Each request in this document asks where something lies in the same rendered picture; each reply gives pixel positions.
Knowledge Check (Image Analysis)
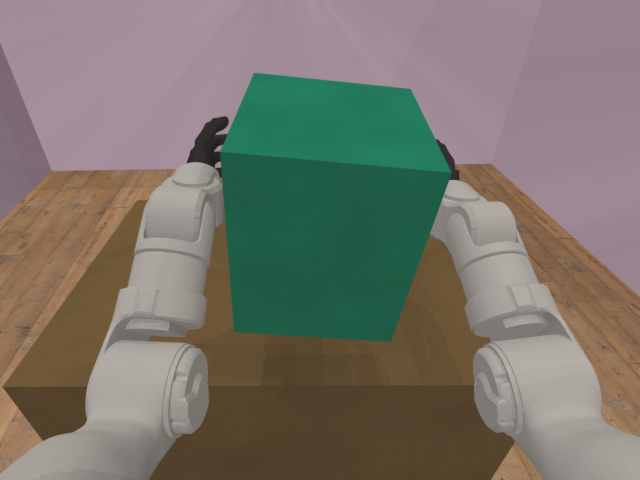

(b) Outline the robot right forearm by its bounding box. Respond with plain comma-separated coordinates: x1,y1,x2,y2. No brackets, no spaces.
430,180,602,411

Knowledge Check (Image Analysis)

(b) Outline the left robot hand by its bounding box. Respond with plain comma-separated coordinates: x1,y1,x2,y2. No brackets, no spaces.
186,116,229,178

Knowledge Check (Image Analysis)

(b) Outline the carton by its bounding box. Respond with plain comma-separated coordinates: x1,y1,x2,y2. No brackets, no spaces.
220,73,452,342

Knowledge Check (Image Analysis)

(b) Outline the robot left upper arm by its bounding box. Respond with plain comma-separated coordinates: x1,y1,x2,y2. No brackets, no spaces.
0,340,209,480

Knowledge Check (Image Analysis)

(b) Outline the pedestal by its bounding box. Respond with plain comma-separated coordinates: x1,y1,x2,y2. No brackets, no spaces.
3,200,515,480

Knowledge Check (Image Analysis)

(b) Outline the robot right upper arm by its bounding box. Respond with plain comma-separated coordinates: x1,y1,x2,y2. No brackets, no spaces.
473,334,640,480

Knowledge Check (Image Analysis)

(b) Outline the right robot hand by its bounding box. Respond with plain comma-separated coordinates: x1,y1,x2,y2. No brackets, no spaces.
436,139,459,180

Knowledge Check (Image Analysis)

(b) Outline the robot left forearm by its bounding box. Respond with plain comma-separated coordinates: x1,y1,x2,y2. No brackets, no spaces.
85,162,224,417

